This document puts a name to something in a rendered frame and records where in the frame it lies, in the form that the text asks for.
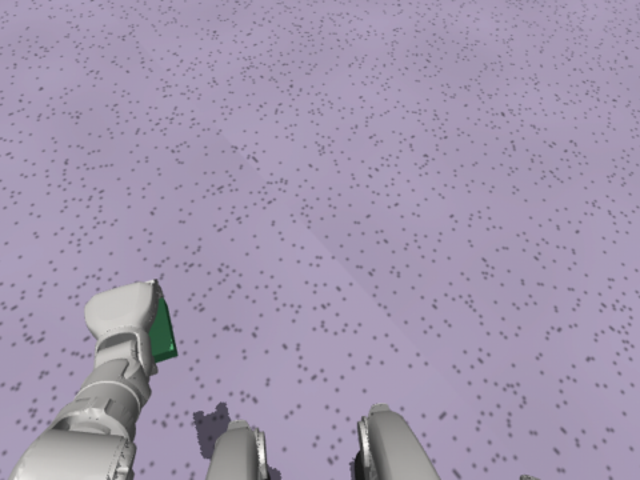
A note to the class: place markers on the left robot hand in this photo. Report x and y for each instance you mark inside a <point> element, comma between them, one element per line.
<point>132,305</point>

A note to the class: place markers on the small box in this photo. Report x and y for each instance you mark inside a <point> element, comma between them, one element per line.
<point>161,334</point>

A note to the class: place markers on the left robot arm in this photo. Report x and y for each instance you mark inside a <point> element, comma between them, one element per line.
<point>92,437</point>

